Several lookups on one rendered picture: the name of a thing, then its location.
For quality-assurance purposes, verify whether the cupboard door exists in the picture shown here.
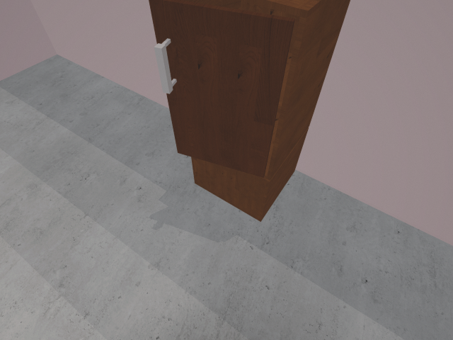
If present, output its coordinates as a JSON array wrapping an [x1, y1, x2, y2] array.
[[149, 0, 295, 178]]

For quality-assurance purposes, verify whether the handle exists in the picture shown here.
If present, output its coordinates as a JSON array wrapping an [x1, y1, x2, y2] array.
[[154, 38, 177, 94]]

